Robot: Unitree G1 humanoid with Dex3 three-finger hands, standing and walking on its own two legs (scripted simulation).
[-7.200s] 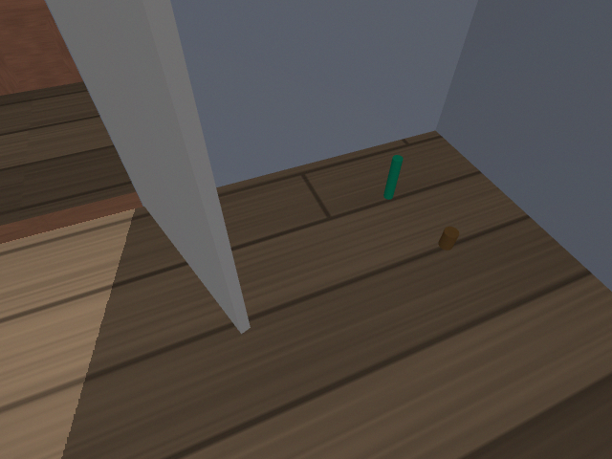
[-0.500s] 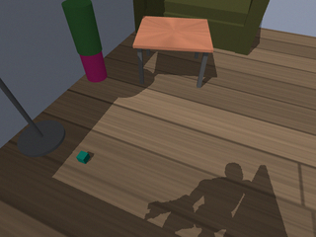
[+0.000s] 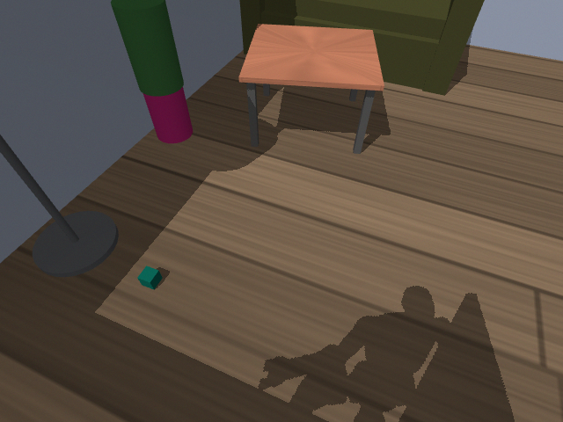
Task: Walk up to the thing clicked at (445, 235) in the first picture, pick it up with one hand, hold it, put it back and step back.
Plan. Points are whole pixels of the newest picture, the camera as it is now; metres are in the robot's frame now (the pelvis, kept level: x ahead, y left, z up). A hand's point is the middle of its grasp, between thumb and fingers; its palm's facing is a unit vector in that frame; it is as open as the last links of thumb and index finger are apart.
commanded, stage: stand
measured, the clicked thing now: out of the picture -0.24 +1.14 -0.74
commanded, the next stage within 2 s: walk up in 0.08 s
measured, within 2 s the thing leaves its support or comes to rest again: neither
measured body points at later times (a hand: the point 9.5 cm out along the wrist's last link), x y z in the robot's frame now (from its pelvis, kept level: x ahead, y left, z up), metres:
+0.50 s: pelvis +0.09 -0.06 -0.01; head +0.09 -0.08 +0.44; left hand +0.12 +0.28 -0.11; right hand +0.12 -0.39 -0.14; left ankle +0.09 +0.08 -0.69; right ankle +0.10 -0.17 -0.75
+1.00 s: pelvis +0.28 -0.03 -0.01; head +0.31 -0.01 +0.44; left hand +0.38 +0.29 -0.13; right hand +0.34 -0.35 -0.11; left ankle +0.30 +0.09 -0.75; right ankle +0.33 -0.17 -0.70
